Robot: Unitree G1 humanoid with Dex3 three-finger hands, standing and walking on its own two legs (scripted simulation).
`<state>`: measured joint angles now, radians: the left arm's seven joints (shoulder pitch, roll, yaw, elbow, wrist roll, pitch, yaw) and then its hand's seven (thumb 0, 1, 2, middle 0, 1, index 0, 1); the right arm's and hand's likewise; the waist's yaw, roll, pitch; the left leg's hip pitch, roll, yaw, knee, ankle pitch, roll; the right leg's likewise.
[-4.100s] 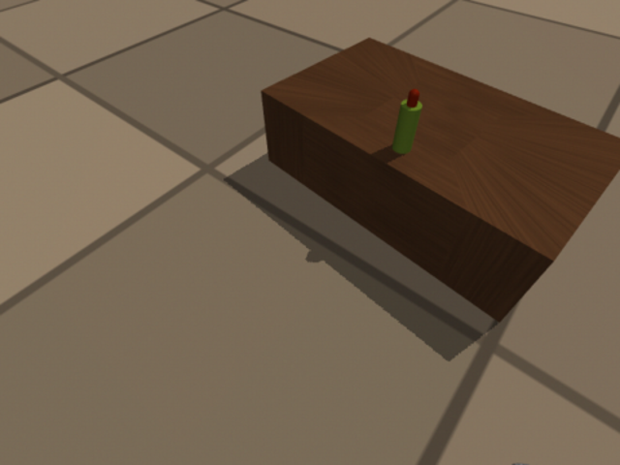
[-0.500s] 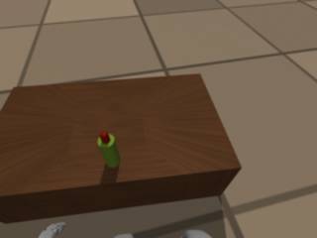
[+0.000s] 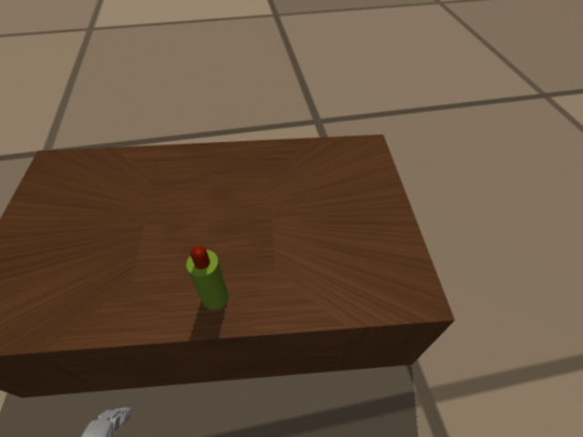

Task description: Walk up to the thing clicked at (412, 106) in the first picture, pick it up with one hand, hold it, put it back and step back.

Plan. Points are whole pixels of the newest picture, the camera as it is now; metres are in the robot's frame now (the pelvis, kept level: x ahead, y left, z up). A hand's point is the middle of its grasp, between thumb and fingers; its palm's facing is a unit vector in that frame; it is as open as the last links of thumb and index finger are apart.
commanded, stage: walk up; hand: left
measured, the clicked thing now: (207, 276) +0.47 +0.22 -0.26
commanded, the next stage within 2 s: stand in 0.98 s
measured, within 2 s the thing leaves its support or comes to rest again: neither
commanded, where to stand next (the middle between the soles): +0.06 +0.00 m, yaw +2 degrees
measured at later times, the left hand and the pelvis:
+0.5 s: hand out of the picture +0.09 +0.27 -0.15, palm faces +0.06 -0.94 -0.32, open 7.4 cm; pelvis +0.00 +0.00 +0.00, yaw +2 degrees
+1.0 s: hand out of the picture +0.08 +0.27 -0.15, palm faces +0.10 -0.94 -0.31, open 7.4 cm; pelvis +0.00 +0.00 +0.00, yaw +4 degrees
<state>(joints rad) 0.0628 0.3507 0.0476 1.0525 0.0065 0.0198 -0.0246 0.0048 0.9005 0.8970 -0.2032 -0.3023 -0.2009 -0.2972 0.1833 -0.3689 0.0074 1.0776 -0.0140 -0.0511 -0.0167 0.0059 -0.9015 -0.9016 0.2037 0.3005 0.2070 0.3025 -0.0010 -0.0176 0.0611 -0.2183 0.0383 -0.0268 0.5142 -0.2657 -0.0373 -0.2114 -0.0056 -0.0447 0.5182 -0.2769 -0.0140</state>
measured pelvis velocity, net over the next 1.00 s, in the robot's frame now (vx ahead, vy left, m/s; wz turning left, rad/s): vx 0.00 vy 0.00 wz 0.08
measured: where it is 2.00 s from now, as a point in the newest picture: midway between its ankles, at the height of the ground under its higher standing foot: outside the picture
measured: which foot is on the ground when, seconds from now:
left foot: down 0.00-1.00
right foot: down 0.00-1.00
